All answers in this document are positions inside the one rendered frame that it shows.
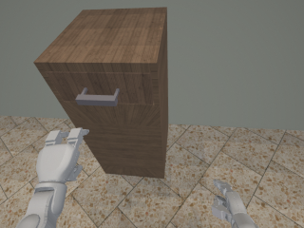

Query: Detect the robot right forearm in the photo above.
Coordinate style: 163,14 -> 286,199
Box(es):
231,213 -> 259,228

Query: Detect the handle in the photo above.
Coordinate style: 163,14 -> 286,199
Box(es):
75,87 -> 120,106

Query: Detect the robot right hand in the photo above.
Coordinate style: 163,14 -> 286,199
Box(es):
211,179 -> 247,223

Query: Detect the cabinet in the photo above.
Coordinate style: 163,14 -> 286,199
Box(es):
33,7 -> 169,179

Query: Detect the robot left forearm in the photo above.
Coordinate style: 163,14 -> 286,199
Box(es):
15,180 -> 67,228

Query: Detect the robot left hand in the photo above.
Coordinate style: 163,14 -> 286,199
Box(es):
36,127 -> 89,183

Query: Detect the drawer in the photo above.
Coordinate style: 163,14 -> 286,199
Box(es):
47,71 -> 154,105

